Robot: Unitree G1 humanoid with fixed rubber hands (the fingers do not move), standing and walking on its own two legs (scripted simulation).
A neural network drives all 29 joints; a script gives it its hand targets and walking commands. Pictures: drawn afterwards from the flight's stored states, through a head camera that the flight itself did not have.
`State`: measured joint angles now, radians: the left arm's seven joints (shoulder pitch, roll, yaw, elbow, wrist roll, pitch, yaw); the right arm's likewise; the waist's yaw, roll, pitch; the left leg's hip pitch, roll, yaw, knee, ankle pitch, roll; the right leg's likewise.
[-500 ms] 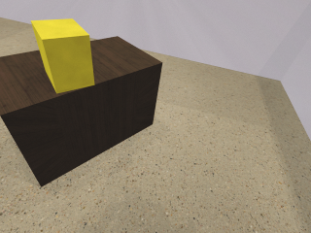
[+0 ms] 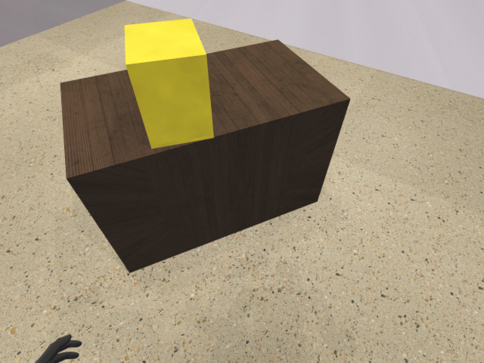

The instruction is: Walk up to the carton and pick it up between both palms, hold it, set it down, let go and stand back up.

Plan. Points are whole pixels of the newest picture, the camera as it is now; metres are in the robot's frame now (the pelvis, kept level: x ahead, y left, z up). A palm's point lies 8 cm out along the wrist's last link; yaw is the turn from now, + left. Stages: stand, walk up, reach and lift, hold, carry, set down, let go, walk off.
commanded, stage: walk up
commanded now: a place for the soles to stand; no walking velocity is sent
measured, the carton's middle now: (171, 84) +0.89 +0.24 -0.01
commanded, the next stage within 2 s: none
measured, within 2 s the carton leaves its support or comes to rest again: neither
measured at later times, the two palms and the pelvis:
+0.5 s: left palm out of the picture +0.10 +0.31 -0.13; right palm (363, 257) +0.36 -0.24 -0.08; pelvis +0.14 +0.02 -0.02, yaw +13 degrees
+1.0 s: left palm out of the picture +0.04 +0.35 -0.08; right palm (360, 279) +0.33 -0.25 -0.14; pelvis +0.12 +0.00 -0.02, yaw +22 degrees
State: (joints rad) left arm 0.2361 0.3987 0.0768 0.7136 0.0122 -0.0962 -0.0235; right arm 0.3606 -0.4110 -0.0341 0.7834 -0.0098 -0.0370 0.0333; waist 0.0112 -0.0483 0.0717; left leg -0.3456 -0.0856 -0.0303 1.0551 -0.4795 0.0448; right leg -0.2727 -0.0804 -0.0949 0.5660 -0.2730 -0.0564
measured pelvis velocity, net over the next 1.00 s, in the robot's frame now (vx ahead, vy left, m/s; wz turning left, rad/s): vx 0.12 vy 0.00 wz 0.39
